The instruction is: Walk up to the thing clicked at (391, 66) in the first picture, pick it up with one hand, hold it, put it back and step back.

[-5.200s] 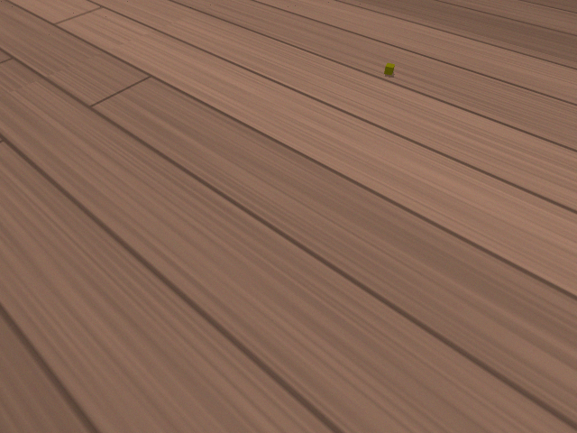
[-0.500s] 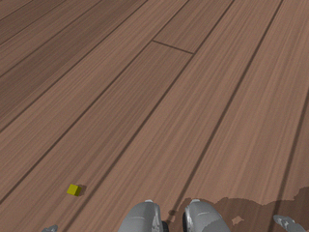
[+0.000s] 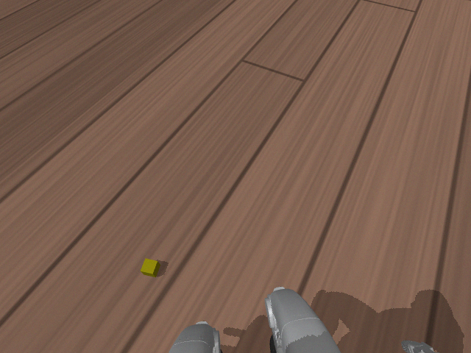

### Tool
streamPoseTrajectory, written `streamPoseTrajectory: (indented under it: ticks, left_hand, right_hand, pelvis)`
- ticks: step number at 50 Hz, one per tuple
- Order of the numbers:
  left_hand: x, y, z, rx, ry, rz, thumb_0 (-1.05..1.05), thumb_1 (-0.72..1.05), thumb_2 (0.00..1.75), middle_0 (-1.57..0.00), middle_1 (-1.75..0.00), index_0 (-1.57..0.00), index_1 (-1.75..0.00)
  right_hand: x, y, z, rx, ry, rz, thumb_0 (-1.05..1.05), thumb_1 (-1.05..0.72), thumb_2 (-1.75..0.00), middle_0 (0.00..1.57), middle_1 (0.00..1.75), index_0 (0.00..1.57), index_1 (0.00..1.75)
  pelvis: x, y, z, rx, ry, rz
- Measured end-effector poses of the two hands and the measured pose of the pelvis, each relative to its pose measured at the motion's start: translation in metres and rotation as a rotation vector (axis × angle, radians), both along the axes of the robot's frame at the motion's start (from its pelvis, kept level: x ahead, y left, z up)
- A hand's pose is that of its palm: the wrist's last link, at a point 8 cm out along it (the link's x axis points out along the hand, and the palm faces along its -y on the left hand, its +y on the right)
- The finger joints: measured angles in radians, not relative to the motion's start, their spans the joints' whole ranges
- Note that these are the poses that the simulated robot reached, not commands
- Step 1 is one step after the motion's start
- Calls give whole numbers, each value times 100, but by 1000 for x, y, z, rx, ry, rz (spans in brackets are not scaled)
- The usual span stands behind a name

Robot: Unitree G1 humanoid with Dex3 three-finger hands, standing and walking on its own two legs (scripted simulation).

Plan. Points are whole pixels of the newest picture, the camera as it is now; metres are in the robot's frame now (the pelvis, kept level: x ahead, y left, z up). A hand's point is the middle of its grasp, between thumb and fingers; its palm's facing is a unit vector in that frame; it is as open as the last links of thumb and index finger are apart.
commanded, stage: walk up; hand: left
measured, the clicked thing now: (150, 267) +0.47 +0.34 -0.71
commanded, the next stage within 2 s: none
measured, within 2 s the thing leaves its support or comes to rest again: neither
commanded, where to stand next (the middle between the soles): +0.05 +0.12 m, yaw -6 degrees
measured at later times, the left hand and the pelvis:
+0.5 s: hand out of the picture +0.03 +0.52 -0.12, palm faces -0.02 -0.82 -0.58, open 7.4 cm; pelvis -0.08 +0.20 -0.02, yaw -4 degrees
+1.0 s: hand out of the picture +0.11 +0.41 -0.14, palm faces -0.20 -0.92 -0.34, open 7.4 cm; pelvis -0.03 +0.16 +0.01, yaw -9 degrees
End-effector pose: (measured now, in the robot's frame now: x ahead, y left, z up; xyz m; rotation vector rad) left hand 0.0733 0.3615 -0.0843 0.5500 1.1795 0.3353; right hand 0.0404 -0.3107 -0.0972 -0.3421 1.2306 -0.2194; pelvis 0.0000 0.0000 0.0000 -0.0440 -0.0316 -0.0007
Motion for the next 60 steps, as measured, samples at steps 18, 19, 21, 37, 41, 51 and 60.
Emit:
streamPoseTrajectory:
  ticks: [18, 19, 21, 37, 41, 51, 60]
  left_hand:
    - [-67, 106, 32, 34, -63, -48, 0, 89, 90, -21, -30, -21, -30]
    - [-67, 117, 33, 35, -66, -56, 0, 89, 90, -21, -30, -21, -30]
    - [-65, 141, 30, 30, -77, -71, 0, 89, 90, -21, -30, -21, -30]
    - [-39, 178, -21, -244, 21, -86, 0, 90, 90, -20, -30, -20, -30]
    - [-34, 159, -27, -270, 102, -93, 1, 90, 90, -20, -30, -20, -30]
    - [40, 85, -19, -258, 3, -180, 1, 90, 90, -20, -30, -20, -30]
    - [73, 73, 2, -222, -71, -190, 0, 90, 90, -20, -30, -20, -30]
  right_hand:
    - [-32, 118, -20, 63, -94, 0, 1, -91, -90, 21, 30, 20, 30]
    - [-34, 125, -20, 64, -110, -10, 1, -91, -90, 21, 30, 20, 30]
    - [-40, 140, -18, 53, -130, -28, 0, -91, -90, 21, 30, 20, 30]
    - [-181, 199, 41, -136, 114, -175, 1, -90, -90, 21, 30, 21, 30]
    - [-181, 177, 51, -183, 156, -190, 1, -90, -90, 21, 30, 21, 30]
    - [-108, 130, 13, -120, 91, -167, 1, -91, -90, 21, 30, 20, 30]
    - [-10, 142, 0, -18, -108, -112, 0, -91, -90, 21, 30, 20, 30]
  pelvis:
    - [-65, 131, 3, 41, -28, -55]
    - [-67, 141, 2, 46, -28, -58]
    - [-70, 161, -2, 49, -26, -57]
    - [-63, 210, 17, 41, -43, -99]
    - [-52, 201, 17, 50, -19, -125]
    - [-24, 155, 8, 56, -17, -165]
    - [3, 150, 13, 36, -15, -168]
